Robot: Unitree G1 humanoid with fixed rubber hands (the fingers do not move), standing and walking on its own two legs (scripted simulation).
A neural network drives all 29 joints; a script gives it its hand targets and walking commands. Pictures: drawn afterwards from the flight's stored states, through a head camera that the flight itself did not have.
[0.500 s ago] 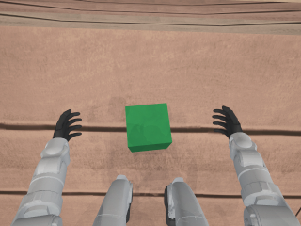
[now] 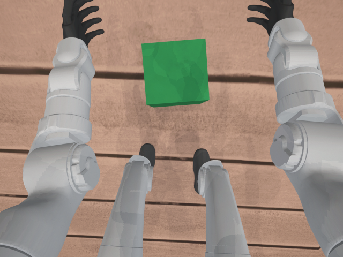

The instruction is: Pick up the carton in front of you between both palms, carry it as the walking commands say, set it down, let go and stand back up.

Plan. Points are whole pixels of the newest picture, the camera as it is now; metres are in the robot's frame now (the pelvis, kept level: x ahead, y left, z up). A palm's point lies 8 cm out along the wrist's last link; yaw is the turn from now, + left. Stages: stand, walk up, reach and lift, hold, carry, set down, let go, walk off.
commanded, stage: reach and lift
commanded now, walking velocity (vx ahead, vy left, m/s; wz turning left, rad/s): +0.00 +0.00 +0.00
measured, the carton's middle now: (175, 78) +0.51 +0.02 -0.52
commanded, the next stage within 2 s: none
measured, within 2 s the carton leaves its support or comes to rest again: leaves its support in 1.60 s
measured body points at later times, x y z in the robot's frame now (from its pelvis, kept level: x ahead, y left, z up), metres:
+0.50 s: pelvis -0.02 +0.00 -0.19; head +0.34 +0.00 +0.09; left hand +0.50 +0.22 -0.35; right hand +0.54 -0.17 -0.35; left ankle +0.09 +0.14 -0.61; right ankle +0.08 -0.12 -0.61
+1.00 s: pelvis -0.03 +0.00 -0.27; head +0.35 +0.00 -0.03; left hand +0.50 +0.21 -0.46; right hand +0.54 -0.15 -0.46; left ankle +0.09 +0.13 -0.61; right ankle +0.08 -0.12 -0.61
